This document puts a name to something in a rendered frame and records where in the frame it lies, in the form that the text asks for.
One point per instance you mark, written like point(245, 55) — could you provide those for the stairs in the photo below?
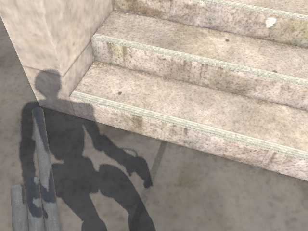
point(225, 77)

